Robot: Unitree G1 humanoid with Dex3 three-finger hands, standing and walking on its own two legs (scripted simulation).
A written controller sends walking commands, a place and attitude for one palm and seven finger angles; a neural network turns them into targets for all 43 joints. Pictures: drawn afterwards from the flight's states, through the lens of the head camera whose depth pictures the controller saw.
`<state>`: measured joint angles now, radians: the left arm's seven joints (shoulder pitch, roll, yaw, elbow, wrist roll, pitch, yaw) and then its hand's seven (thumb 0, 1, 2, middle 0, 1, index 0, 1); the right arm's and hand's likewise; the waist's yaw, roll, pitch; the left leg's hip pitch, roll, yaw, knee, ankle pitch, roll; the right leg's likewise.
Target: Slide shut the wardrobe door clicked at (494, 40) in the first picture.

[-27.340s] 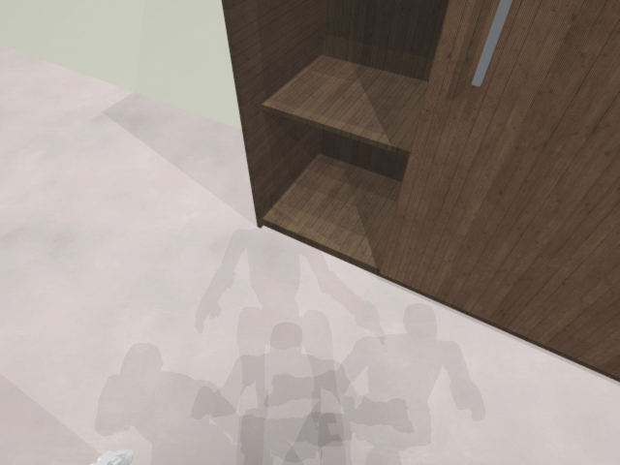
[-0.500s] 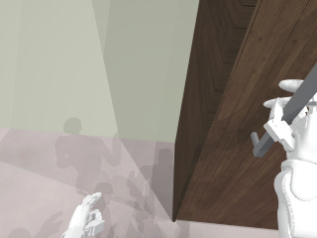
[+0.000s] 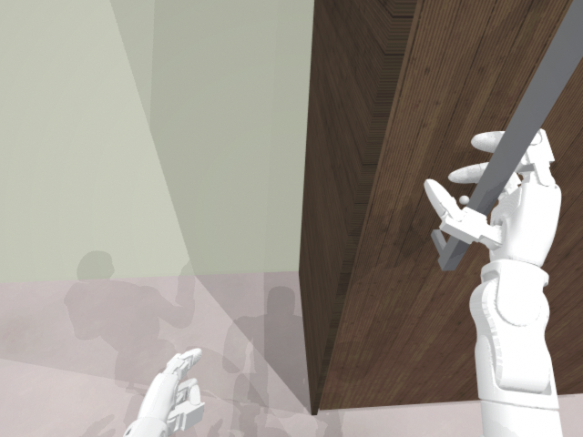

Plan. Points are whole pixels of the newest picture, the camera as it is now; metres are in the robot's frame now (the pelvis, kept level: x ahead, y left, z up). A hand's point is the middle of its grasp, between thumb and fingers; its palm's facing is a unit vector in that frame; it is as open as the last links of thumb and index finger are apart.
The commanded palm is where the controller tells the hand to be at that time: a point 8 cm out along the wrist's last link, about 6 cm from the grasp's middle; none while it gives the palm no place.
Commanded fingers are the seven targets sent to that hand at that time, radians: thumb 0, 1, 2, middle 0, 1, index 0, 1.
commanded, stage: loosen the grip on the handle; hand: right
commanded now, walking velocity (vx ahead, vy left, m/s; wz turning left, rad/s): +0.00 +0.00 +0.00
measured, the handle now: (491, 157) +0.34 -0.21 +0.26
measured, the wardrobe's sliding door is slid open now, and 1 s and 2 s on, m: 0.00 0.00 0.00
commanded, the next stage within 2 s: slip the hand off the handle in 0.34 s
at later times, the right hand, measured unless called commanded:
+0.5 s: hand (464, 209) +0.30 -0.18 +0.22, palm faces +0.29 +0.95 -0.11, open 15.0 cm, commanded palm +0.25 -0.23 +0.22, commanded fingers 0.00 0.55 -0.20 0.25 1.15 0.25 1.15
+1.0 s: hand (516, 213) +0.30 -0.24 +0.22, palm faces +0.31 +0.95 -0.11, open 14.7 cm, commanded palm +0.25 -0.29 +0.22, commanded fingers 0.00 0.55 -0.20 0.25 1.15 0.25 1.15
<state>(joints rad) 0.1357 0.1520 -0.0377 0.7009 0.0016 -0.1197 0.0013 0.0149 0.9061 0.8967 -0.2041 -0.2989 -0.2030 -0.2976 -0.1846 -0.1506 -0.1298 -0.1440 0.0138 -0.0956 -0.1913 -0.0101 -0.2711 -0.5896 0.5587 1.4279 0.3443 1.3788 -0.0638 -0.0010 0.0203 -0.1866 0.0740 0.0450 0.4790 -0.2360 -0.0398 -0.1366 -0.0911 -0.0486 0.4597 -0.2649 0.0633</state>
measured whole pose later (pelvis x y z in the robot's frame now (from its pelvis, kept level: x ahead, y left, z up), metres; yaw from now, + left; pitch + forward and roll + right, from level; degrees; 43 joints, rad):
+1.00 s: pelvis +0.02 -0.01 +0.00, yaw -1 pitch -1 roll +0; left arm 0.20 0.21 0.00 0.69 -0.01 -0.10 0.05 0.01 0.91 0.90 -0.20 -0.30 -0.20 -0.30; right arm -0.06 -0.28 -0.32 -0.14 0.18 -0.22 0.03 -0.01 0.56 -0.20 0.38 1.21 0.25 1.15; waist -0.04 -0.03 0.02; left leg -0.21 0.08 0.05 0.51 -0.27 -0.05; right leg -0.17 -0.09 -0.03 0.51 -0.31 0.06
